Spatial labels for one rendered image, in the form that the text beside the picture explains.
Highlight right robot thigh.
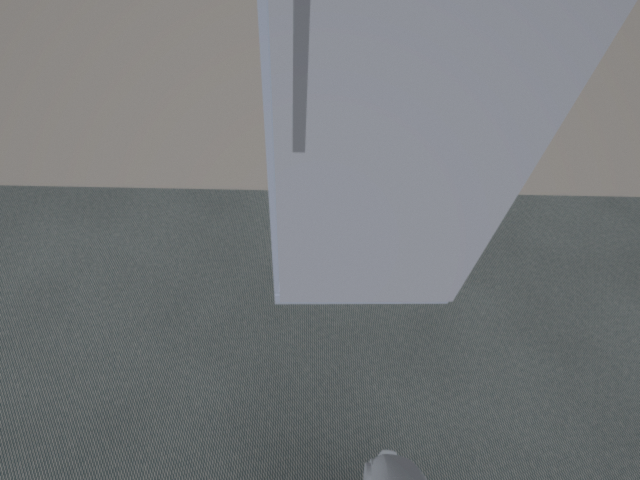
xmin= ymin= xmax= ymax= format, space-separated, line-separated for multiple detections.
xmin=363 ymin=454 xmax=427 ymax=480

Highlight fridge door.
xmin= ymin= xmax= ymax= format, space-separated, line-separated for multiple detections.
xmin=268 ymin=0 xmax=637 ymax=302

